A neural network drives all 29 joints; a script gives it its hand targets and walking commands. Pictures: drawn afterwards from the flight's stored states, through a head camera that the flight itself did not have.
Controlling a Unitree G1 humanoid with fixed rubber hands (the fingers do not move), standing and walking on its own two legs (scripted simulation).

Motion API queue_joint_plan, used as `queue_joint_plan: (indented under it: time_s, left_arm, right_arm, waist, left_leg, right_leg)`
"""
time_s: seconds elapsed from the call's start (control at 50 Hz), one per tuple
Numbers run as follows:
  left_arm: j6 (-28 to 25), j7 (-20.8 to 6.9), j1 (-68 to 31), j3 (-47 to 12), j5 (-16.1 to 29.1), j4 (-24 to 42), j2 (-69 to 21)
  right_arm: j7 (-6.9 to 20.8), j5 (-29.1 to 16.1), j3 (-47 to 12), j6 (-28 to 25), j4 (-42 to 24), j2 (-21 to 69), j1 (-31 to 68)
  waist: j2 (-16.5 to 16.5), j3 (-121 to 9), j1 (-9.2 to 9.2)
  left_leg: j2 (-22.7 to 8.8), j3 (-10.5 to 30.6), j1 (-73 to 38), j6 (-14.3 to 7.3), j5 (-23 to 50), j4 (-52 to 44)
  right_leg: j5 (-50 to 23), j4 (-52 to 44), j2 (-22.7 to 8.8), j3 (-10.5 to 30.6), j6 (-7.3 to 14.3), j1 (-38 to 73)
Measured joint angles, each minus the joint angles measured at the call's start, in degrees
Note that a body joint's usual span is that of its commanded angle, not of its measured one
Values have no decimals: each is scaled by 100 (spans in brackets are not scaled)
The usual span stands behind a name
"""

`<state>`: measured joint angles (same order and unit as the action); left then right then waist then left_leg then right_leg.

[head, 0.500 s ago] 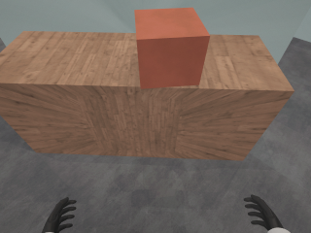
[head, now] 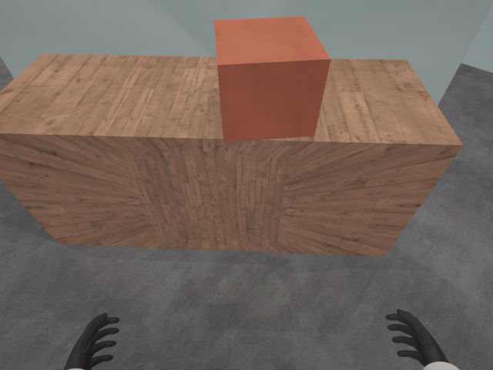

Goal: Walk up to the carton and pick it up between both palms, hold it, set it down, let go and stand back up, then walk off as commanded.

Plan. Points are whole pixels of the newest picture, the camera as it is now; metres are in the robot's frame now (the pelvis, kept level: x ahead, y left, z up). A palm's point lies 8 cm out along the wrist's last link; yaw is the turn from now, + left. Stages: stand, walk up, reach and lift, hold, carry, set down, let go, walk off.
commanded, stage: stand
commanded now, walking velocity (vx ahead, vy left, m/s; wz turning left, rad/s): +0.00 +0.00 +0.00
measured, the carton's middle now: (264, 78) +0.87 -0.05 +0.02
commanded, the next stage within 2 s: walk up in 0.62 s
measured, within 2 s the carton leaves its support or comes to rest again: neither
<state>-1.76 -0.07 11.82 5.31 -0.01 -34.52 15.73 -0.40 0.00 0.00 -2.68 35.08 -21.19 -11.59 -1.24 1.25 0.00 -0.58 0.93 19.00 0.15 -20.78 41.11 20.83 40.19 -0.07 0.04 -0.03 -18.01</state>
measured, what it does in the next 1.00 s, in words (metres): lifts its right foot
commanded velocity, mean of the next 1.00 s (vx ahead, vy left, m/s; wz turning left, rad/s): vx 0.00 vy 0.00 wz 0.00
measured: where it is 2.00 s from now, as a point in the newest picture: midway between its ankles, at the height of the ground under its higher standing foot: outside the picture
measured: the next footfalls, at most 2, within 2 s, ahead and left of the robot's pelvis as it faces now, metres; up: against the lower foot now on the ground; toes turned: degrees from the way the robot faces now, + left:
right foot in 1.12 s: +0.15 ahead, -0.17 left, +0.00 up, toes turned -2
left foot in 1.76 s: +0.29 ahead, +0.09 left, +0.00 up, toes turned +0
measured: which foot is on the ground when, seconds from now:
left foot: down 0.00-1.00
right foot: down 0.00-0.86, up 0.88-1.00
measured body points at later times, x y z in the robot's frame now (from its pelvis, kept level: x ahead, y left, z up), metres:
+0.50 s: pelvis +0.00 +0.00 +0.00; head +0.00 +0.00 +0.45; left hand +0.16 +0.28 -0.07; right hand +0.16 -0.28 -0.07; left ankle +0.01 +0.12 -0.72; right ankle +0.01 -0.13 -0.72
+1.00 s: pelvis +0.01 -0.02 +0.00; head +0.02 -0.03 +0.45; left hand +0.18 +0.28 -0.06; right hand +0.10 -0.35 -0.07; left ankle +0.01 +0.12 -0.72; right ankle +0.05 -0.15 -0.69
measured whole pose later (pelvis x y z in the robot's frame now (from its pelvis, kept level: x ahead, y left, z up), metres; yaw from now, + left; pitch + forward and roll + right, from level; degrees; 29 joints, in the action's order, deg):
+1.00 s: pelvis +0.01 -0.02 +0.00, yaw -2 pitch -1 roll +0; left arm -2.2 -3.7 12.2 6.4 0.0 -34.5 22.0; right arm 0.5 0.0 0.0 -5.8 35.1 -27.1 -21.5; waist -0.3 1.3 0.0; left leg -3.3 0.1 18.4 -1.5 -22.0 40.9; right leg 27.1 50.2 -0.1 0.5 0.0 -27.2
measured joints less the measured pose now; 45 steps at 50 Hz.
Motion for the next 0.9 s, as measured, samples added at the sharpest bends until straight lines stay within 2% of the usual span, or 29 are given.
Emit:
queue_joint_plan:
  time_s: [0.8, 0.84, 0.9]
  left_arm:
    - [-23, -9, 0, -35, 0, 0, 28]
    - [-23, -86, 14, -43, 0, -1, 57]
    - [1, -251, 39, -14, 0, -3, 204]
  right_arm:
    - [29, 0, 0, -4, 3, -65, 0]
    - [49, 0, 0, -58, 1, -103, -42]
    - [86, 0, 3, -220, 4, -278, -274]
  waist:
    - [-1, 0, 0]
    - [2, -14, 1]
    - [14, -21, 7]
  left_leg:
    - [0, 0, 0, -2, 58, 0]
    - [1, -3, -4, -62, 31, 0]
    - [-24, -42, -5, -242, -171, -7]
  right_leg:
    - [-58, 0, 0, 0, 0, 0]
    - [8, 22, 1, -1, 0, -5]
    - [694, 495, 1, 3, 0, -218]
